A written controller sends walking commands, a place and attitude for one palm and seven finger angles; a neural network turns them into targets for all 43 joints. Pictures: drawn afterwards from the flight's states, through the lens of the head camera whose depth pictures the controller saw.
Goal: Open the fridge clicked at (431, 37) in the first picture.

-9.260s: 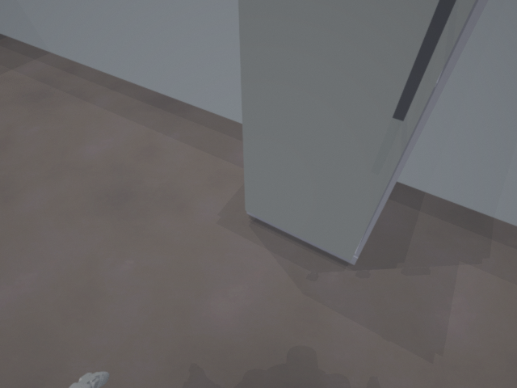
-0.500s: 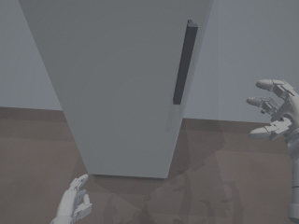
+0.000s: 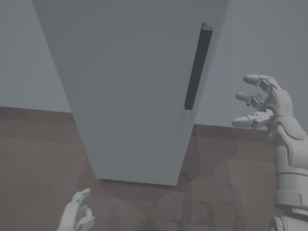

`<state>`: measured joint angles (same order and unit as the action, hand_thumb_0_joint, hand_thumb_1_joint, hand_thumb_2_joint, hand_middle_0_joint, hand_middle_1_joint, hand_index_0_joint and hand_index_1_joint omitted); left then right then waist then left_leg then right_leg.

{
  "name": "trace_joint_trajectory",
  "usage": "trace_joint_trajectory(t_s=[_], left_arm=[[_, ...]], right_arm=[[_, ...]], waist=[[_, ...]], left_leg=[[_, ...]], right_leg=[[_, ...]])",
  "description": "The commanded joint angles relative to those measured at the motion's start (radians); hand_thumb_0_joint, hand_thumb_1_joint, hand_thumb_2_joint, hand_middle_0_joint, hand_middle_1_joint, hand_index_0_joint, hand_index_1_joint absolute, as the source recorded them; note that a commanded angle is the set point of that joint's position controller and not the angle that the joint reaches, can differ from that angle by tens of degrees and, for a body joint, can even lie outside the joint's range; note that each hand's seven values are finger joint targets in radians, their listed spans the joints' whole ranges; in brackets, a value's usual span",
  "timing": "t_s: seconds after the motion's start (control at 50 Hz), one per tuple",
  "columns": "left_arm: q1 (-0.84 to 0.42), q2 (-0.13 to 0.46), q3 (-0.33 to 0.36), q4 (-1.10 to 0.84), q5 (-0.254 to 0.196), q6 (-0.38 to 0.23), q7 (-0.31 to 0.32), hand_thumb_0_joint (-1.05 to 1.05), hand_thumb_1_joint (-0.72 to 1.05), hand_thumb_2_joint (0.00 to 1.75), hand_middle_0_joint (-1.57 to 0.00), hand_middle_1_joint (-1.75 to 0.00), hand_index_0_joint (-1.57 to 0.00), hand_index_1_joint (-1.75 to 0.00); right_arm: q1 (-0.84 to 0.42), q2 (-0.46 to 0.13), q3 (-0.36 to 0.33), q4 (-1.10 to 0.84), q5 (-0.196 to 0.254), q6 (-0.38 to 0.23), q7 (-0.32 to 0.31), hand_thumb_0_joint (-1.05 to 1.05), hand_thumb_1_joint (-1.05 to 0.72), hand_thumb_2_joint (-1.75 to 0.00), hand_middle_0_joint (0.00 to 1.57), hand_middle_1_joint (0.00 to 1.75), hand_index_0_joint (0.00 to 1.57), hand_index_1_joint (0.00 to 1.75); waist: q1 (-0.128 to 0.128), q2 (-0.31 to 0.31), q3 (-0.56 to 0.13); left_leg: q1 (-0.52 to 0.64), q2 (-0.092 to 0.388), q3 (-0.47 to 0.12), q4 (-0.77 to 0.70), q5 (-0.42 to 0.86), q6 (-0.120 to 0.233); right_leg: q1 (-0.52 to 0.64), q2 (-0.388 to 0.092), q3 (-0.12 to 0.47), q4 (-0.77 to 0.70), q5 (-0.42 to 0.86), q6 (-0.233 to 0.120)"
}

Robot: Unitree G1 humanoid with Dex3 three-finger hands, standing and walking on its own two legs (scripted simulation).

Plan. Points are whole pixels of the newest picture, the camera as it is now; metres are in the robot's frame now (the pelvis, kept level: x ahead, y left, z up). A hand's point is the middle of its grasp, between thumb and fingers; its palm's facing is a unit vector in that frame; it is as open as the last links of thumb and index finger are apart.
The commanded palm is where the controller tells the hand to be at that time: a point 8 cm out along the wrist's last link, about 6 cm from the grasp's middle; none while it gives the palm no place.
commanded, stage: move the hooked fingers beside the handle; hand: right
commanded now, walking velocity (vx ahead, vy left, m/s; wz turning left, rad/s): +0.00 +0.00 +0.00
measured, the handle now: (195, 70) +0.54 -0.10 +0.18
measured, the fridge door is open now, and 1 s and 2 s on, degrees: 0 0 0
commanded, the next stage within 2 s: feel for the door with the fingertips in 1.50 s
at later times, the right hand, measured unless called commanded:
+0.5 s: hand (229, 87) +0.44 -0.17 +0.19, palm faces +0.07 +1.00 +0.01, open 14.0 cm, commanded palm +0.42 -0.22 +0.19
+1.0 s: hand (222, 83) +0.48 -0.17 +0.18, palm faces +0.06 +1.00 +0.03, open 13.9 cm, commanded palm +0.45 -0.22 +0.19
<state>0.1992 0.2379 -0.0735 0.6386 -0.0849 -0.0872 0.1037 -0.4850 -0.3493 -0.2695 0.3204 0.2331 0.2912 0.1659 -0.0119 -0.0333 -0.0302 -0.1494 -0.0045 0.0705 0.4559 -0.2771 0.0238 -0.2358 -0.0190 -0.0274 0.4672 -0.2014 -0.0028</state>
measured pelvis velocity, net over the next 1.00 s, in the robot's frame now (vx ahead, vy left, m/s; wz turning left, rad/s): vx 0.01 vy -0.01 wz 0.04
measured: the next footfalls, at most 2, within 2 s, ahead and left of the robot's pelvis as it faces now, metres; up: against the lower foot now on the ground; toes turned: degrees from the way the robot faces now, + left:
none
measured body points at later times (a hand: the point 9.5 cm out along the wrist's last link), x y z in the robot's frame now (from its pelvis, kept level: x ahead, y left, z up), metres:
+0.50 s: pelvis +0.00 +0.00 +0.00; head +0.00 +0.01 +0.45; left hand +0.10 +0.26 -0.11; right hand +0.43 -0.23 +0.19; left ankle -0.02 +0.10 -0.74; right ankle +0.03 -0.12 -0.74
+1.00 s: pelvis +0.01 -0.01 +0.00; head +0.03 +0.00 +0.45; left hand +0.05 +0.26 -0.12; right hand +0.47 -0.22 +0.18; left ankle -0.02 +0.10 -0.74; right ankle +0.03 -0.12 -0.74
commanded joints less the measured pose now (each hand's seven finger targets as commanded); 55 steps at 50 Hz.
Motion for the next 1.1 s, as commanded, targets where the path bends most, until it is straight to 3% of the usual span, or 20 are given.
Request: trace_joint_trajectory(t_s=[0.0,0.02,0.06,0.12,0.18,0.22,0.32,0.42,0.46,0.5,0.52,0.6,0.62,0.68,0.82,0.84,0.9,0.92,0.96,1.08], left_arm=[[-0.097,0.128,0.050,-0.143,-0.002,-0.044,0.009,0.00,0.90,0.90,-0.20,-0.30,-0.20,-0.30],[-0.085,0.134,0.055,-0.135,0.000,-0.043,0.009,0.00,0.90,0.90,-0.20,-0.30,-0.20,-0.30],[-0.083,0.133,0.055,-0.137,-0.002,-0.041,0.010,0.00,0.90,0.90,-0.20,-0.30,-0.20,-0.30],[-0.057,0.139,0.061,-0.126,-0.002,-0.039,0.010,0.00,0.90,0.90,-0.20,-0.30,-0.20,-0.30],[-0.046,0.136,0.066,-0.125,-0.002,-0.041,0.005,0.00,0.90,0.90,-0.20,-0.30,-0.20,-0.30],[-0.026,0.143,0.070,-0.113,0.000,-0.039,0.003,0.00,0.90,0.90,-0.20,-0.30,-0.20,-0.30],[0.010,0.152,0.078,-0.094,0.007,-0.032,0.000,0.00,0.90,0.90,-0.20,-0.30,-0.20,-0.30],[0.052,0.154,0.084,-0.084,0.011,-0.030,-0.005,0.00,0.90,0.90,-0.20,-0.30,-0.20,-0.30],[0.061,0.149,0.087,-0.082,0.011,-0.036,-0.010,0.00,0.90,0.90,-0.20,-0.30,-0.20,-0.30],[0.081,0.155,0.092,-0.072,0.013,-0.037,-0.012,0.00,0.90,0.90,-0.20,-0.30,-0.20,-0.30],[0.096,0.162,0.095,-0.067,0.017,-0.034,-0.012,0.00,0.90,0.90,-0.20,-0.30,-0.20,-0.30],[0.120,0.163,0.093,-0.050,0.018,-0.031,-0.016,0.00,0.90,0.90,-0.20,-0.30,-0.20,-0.30],[0.138,0.168,0.099,-0.043,0.022,-0.032,-0.018,0.00,0.90,0.90,-0.20,-0.30,-0.20,-0.30],[0.159,0.163,0.100,-0.033,0.029,-0.037,-0.022,0.00,0.90,0.90,-0.20,-0.30,-0.20,-0.30],[0.188,0.174,0.110,-0.057,0.032,-0.021,-0.038,0.00,0.90,0.90,-0.20,-0.30,-0.20,-0.30],[0.171,0.172,0.108,-0.068,0.027,-0.020,-0.040,0.00,0.90,0.90,-0.20,-0.30,-0.20,-0.30],[0.166,0.172,0.111,-0.076,0.022,-0.013,-0.037,0.00,0.90,0.90,-0.20,-0.30,-0.20,-0.30],[0.171,0.171,0.113,-0.075,0.025,-0.012,-0.035,0.00,0.90,0.90,-0.20,-0.30,-0.20,-0.30],[0.160,0.167,0.114,-0.077,0.024,-0.017,-0.034,0.00,0.90,0.90,-0.20,-0.30,-0.20,-0.30],[0.151,0.161,0.112,-0.054,0.022,-0.024,-0.033,0.00,0.90,0.90,-0.20,-0.30,-0.20,-0.30]], right_arm=[[-0.512,-0.224,-0.050,-0.161,-0.004,-0.097,-0.010,0.00,0.50,-0.30,0.30,1.20,0.30,1.20],[-0.502,-0.251,-0.073,-0.130,-0.002,-0.109,-0.013,0.00,0.50,-0.30,0.30,1.20,0.30,1.20],[-0.540,-0.231,-0.047,-0.118,-0.006,-0.123,-0.005,0.00,0.50,-0.30,0.30,1.20,0.30,1.20],[-0.580,-0.209,-0.019,-0.053,-0.006,-0.139,-0.003,0.00,0.50,-0.30,0.30,1.20,0.30,1.20],[-0.621,-0.194,-0.009,-0.046,-0.015,-0.157,-0.010,0.00,0.50,-0.30,0.30,1.20,0.30,1.20],[-0.624,-0.189,-0.007,0.002,-0.014,-0.165,-0.020,0.00,0.50,-0.30,0.30,1.20,0.30,1.20],[-0.703,-0.242,-0.042,0.089,-0.035,-0.193,-0.046,0.00,0.50,-0.30,0.30,1.20,0.30,1.20],[-0.750,-0.265,-0.060,0.164,-0.054,-0.247,-0.055,0.00,0.50,-0.30,0.30,1.20,0.30,1.20],[-0.820,-0.201,-0.007,0.149,-0.055,-0.272,-0.052,0.00,0.50,-0.30,0.30,1.20,0.30,1.20],[-0.798,-0.214,-0.032,0.204,-0.051,-0.277,-0.049,0.00,0.50,-0.30,0.30,1.20,0.30,1.20],[-0.762,-0.252,-0.067,0.248,-0.050,-0.279,-0.052,0.00,0.50,-0.30,0.30,1.20,0.30,1.20],[-0.899,-0.204,-0.010,0.340,-0.071,-0.284,-0.060,0.00,0.50,-0.30,0.30,1.20,0.30,1.20],[-0.921,-0.230,-0.025,0.348,-0.077,-0.301,-0.070,0.00,0.50,-0.30,0.30,1.20,0.30,1.20],[-1.008,-0.236,-0.035,0.354,-0.090,-0.346,-0.084,0.00,0.50,-0.30,0.30,1.20,0.30,1.20],[-0.795,-0.283,-0.100,0.412,-0.096,-0.378,-0.062,0.00,0.50,-0.30,0.30,1.20,0.30,1.20],[-0.801,-0.248,-0.070,0.389,-0.093,-0.370,-0.055,0.00,0.50,-0.30,0.30,1.20,0.30,1.20],[-0.822,-0.258,-0.077,0.333,-0.085,-0.353,-0.055,0.00,0.50,-0.30,0.30,1.20,0.30,1.20],[-0.841,-0.249,-0.070,0.308,-0.078,-0.357,-0.060,0.00,0.50,-0.30,0.30,1.20,0.30,1.20],[-0.871,-0.248,-0.071,0.230,-0.079,-0.361,-0.067,0.00,0.50,-0.30,0.30,1.20,0.30,1.20],[-0.864,-0.190,-0.023,0.214,-0.076,-0.343,-0.070,0.00,0.50,-0.30,0.30,1.20,0.30,1.20]], waist=[[0.013,-0.017,-0.225],[0.012,0.036,-0.226],[0.018,-0.011,-0.235],[0.032,0.023,-0.227],[0.031,-0.026,-0.263],[0.036,0.035,-0.256],[0.042,0.047,-0.255],[0.042,0.018,-0.293],[0.059,-0.021,-0.318],[0.054,0.004,-0.320],[0.051,0.076,-0.312],[0.083,0.025,-0.246],[0.089,0.055,-0.270],[0.094,-0.008,-0.338],[0.042,0.044,-0.370],[0.049,0.027,-0.348],[0.053,0.011,-0.328],[0.064,0.043,-0.330],[0.061,-0.011,-0.380],[0.072,-0.031,-0.353]], left_leg=[[-0.060,0.000,-0.044,-0.084,0.228,-0.005],[-0.047,-0.001,-0.043,-0.085,0.240,-0.006],[-0.053,0.002,-0.050,-0.081,0.252,-0.007],[-0.070,0.000,-0.046,-0.085,0.238,-0.008],[-0.070,-0.001,-0.048,-0.073,0.261,-0.004],[-0.074,-0.004,-0.044,-0.074,0.258,-0.008],[-0.073,-0.002,-0.053,-0.074,0.245,-0.012],[-0.056,-0.003,-0.056,-0.056,0.275,-0.009],[-0.073,-0.007,-0.053,-0.048,0.295,-0.005],[-0.077,-0.010,-0.053,-0.045,0.317,-0.005],[-0.061,-0.009,-0.051,-0.046,0.315,-0.011],[-0.137,-0.008,-0.053,-0.050,0.252,-0.012],[-0.128,-0.008,-0.052,-0.045,0.255,-0.013],[-0.121,-0.009,-0.058,-0.026,0.298,-0.008],[-0.049,-0.014,-0.046,0.005,0.392,-0.003],[-0.066,-0.015,-0.051,0.004,0.402,-0.006],[-0.089,-0.019,-0.048,-0.007,0.353,-0.004],[-0.080,-0.019,-0.046,-0.012,0.353,-0.007],[-0.086,-0.022,-0.050,-0.008,0.358,-0.004],[-0.132,-0.026,-0.040,-0.014,0.328,0.001]], right_leg=[[0.171,0.020,0.037,-0.035,0.134,-0.038],[0.157,0.016,0.037,-0.028,0.143,-0.041],[0.164,0.020,0.031,-0.027,0.142,-0.041],[0.154,0.016,0.034,-0.023,0.132,-0.044],[0.175,0.020,0.034,-0.017,0.154,-0.043],[0.158,0.015,0.036,-0.013,0.152,-0.045],[0.124,0.013,0.029,-0.013,0.133,-0.049],[0.117,0.014,0.024,-0.003,0.156,-0.048],[0.153,0.014,0.028,-0.001,0.178,-0.046],[0.151,0.014,0.027,0.007,0.193,-0.047],[0.119,0.011,0.024,0.009,0.183,-0.051],[0.089,0.013,0.025,0.006,0.124,-0.048],[0.090,0.010,0.028,0.017,0.134,-0.051],[0.119,0.014,0.028,0.029,0.178,-0.047],[0.084,0.009,0.014,0.034,0.259,-0.045],[0.083,0.010,0.006,0.034,0.254,-0.047],[0.091,0.005,0.010,0.029,0.224,-0.046],[0.095,0.004,0.010,0.032,0.225,-0.050],[0.140,0.004,0.015,0.034,0.248,-0.048],[0.182,-0.002,0.034,0.037,0.260,-0.041]])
